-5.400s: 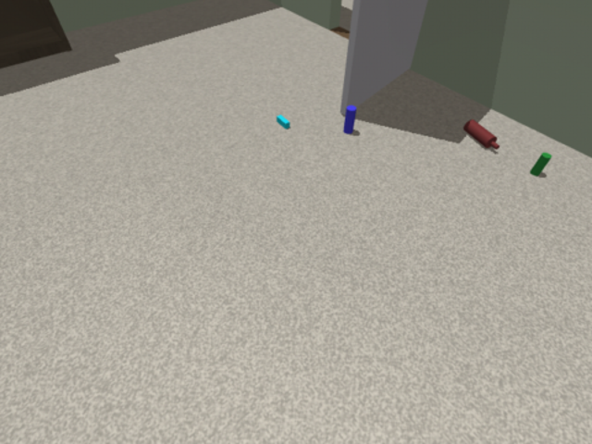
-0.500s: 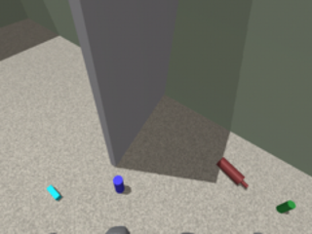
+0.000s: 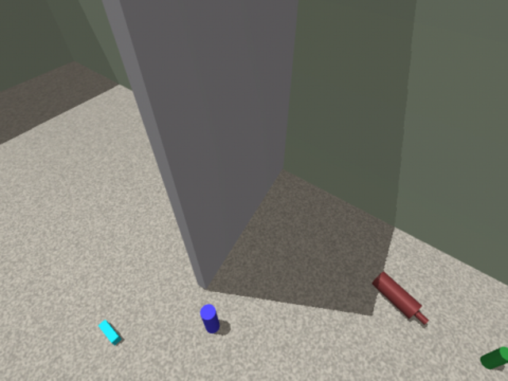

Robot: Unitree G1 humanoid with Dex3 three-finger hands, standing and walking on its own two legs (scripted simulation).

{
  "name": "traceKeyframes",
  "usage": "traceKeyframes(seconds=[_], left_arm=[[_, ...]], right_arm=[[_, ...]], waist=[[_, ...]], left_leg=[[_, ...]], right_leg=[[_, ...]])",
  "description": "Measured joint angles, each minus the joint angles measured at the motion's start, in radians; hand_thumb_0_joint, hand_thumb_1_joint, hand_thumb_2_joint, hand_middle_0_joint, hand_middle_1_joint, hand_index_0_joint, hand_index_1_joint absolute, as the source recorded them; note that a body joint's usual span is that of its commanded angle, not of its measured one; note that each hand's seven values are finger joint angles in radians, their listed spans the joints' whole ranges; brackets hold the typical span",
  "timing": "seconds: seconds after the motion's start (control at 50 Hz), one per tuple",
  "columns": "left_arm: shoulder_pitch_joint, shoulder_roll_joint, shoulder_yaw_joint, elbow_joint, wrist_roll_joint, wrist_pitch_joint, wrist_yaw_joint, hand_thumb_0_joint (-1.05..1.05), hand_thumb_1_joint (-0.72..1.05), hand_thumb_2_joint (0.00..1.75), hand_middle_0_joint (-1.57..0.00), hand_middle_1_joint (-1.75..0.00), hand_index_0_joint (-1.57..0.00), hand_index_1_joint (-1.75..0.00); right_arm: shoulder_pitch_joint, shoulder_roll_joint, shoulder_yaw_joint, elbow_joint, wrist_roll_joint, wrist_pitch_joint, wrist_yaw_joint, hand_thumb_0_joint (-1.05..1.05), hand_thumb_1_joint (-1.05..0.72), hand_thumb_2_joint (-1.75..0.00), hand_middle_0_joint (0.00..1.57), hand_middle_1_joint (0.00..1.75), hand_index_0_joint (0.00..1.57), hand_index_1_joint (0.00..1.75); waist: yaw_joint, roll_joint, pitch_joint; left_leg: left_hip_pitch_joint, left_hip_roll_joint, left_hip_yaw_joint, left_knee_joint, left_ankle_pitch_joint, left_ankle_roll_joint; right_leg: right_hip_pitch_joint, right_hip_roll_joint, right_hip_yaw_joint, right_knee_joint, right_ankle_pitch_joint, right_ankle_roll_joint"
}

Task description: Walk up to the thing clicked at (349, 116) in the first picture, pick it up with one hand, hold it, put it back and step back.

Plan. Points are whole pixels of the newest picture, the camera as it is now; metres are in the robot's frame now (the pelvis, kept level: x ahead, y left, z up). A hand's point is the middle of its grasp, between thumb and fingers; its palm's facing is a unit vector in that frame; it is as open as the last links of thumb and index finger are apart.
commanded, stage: walk up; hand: left
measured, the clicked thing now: (210, 319) +0.44 +0.19 -0.70
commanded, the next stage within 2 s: stand in 0.96 s
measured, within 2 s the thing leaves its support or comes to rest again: neither
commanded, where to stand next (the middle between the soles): +0.08 -0.01 m, yaw -1 degrees
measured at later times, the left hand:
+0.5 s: hand out of the picture +0.10 +0.25 -0.15, palm faces -0.03 -0.95 -0.32, open 7.4 cm
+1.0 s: hand out of the picture +0.09 +0.25 -0.16, palm faces -0.01 -0.95 -0.32, open 7.4 cm
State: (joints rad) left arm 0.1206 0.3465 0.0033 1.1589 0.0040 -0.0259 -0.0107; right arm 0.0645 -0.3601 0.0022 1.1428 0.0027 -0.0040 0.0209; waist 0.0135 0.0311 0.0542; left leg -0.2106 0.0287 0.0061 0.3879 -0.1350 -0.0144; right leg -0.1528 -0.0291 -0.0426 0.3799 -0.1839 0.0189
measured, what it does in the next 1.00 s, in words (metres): stands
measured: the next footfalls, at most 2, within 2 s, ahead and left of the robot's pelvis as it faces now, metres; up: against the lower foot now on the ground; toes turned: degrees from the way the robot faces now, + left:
none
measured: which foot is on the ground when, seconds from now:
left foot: down 0.00-1.00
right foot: down 0.00-1.00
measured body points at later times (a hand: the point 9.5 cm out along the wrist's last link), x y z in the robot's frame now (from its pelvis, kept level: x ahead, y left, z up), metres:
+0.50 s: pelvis +0.01 +0.00 +0.00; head +0.02 +0.00 +0.45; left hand +0.11 +0.30 -0.13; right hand +0.08 -0.30 -0.13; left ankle +0.05 +0.13 -0.74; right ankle +0.02 -0.13 -0.74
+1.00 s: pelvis +0.02 +0.00 +0.00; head +0.02 +0.01 +0.45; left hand +0.09 +0.30 -0.13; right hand +0.10 -0.29 -0.13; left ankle +0.05 +0.13 -0.74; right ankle +0.02 -0.13 -0.74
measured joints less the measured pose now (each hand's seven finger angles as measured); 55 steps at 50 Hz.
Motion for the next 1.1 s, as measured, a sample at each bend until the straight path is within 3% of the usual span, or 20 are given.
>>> traceKeyframes(seconds=[0.34,0.76,1.1], left_arm=[[-0.075,-0.01,0.006,-0.006,0.002,0.012,-0.001,0.0,0.9,0.9,-0.2,-0.3,-0.21,-0.3],[-0.03,-0.006,0.013,0.018,0.006,0.019,0.0,0.0,0.9,0.9,-0.2,-0.3,-0.21,-0.3],[-0.017,-0.007,0.007,-0.002,0.012,0.016,0.001,0.0,0.9,0.9,-0.2,-0.3,-0.21,-0.3]], right_arm=[[0.016,0.009,-0.005,0.035,-0.009,-0.006,-0.009,0.01,-0.91,-0.9,0.2,0.3,0.2,0.3],[0.008,0.018,-0.004,0.028,-0.008,-0.003,-0.008,0.01,-0.91,-0.9,0.2,0.3,0.2,0.3],[0.011,0.014,-0.003,0.012,-0.014,-0.004,-0.01,0.01,-0.91,-0.9,0.2,0.3,0.2,0.3]], waist=[[-0.037,-0.036,-0.01],[-0.018,-0.023,-0.006],[-0.02,-0.033,-0.013]], left_leg=[[0.036,-0.004,0.012,-0.049,0.01,0.003],[0.044,-0.009,0.007,-0.054,0.006,0.006],[0.047,-0.012,0.006,-0.059,0.0,0.006]], right_leg=[[0.031,-0.003,0.01,-0.048,0.015,0.004],[0.045,-0.008,0.005,-0.06,0.011,0.008],[0.049,-0.011,0.003,-0.062,0.003,0.01]])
